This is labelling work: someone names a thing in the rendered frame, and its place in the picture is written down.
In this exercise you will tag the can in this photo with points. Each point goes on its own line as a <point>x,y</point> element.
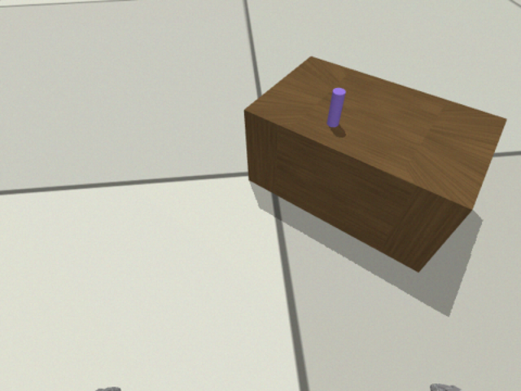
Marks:
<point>337,101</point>

